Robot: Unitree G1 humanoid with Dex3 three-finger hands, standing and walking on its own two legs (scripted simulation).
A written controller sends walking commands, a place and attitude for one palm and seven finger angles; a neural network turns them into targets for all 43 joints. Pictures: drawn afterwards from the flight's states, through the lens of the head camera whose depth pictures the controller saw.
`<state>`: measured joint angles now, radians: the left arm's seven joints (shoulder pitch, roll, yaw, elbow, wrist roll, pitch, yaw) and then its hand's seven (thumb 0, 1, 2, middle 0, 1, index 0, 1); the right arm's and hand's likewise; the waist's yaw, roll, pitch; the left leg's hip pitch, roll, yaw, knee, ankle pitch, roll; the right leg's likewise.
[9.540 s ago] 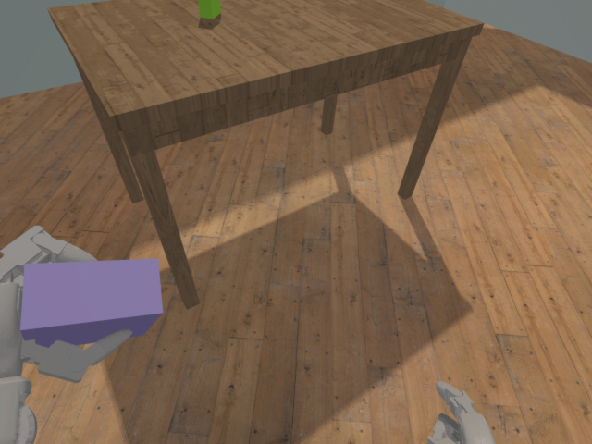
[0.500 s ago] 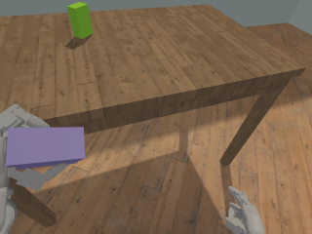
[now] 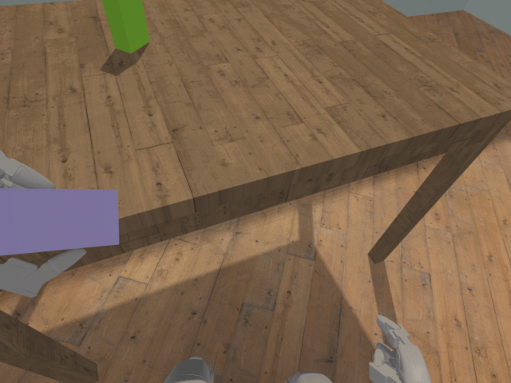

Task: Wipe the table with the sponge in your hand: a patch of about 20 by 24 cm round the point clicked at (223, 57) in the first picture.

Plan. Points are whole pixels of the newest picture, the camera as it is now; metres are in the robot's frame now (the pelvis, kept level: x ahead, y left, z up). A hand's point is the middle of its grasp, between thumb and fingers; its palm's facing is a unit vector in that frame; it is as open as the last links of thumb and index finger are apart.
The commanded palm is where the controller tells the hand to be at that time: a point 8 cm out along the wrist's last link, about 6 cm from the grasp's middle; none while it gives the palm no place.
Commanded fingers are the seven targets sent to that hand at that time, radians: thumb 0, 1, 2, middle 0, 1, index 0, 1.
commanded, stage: shuffle to correct the standing spot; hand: left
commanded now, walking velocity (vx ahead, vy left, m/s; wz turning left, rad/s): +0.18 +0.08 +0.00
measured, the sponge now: (67, 222) +0.24 +0.23 +0.18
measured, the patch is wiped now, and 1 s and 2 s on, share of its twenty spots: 0.00 0.00 0.00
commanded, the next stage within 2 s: come to a stop and stand still in 0.36 s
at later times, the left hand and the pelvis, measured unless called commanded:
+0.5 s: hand (9, 177) +0.29 +0.32 +0.18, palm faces +0.45 -0.82 -0.36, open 10.0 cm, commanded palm +0.23 +0.35 +0.21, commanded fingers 0.00 0.10 1.30 -1.20 -1.60 -1.20 -1.60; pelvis +0.07 +0.07 +0.01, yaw +1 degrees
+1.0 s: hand (41, 168) +0.31 +0.29 +0.19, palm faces +0.44 -0.82 -0.36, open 9.9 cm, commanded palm +0.24 +0.33 +0.21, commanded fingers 0.00 0.10 1.30 -1.20 -1.60 -1.20 -1.60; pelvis +0.09 +0.04 +0.03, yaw +1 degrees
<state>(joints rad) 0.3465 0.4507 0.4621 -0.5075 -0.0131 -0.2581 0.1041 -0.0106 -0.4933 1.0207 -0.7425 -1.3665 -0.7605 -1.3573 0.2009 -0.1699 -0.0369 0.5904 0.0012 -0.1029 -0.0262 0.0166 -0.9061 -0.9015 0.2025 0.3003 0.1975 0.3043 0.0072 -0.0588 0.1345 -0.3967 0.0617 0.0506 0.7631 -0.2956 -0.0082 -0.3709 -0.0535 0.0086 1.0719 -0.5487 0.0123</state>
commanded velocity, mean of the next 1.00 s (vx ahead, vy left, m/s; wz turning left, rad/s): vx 0.04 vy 0.01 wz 0.00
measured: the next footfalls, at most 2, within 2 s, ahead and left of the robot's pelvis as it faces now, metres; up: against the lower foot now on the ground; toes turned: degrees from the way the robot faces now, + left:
right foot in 0.16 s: +0.07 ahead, -0.06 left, +0.00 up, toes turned -5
left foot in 0.46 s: +0.16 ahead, +0.19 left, +0.00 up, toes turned +8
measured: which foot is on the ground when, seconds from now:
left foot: down 0.00-0.16, up 0.18-0.44, down 0.46-0.82, up 0.84-1.00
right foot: up 0.00-0.14, down 0.16-0.46, up 0.48-0.76, down 0.78-1.00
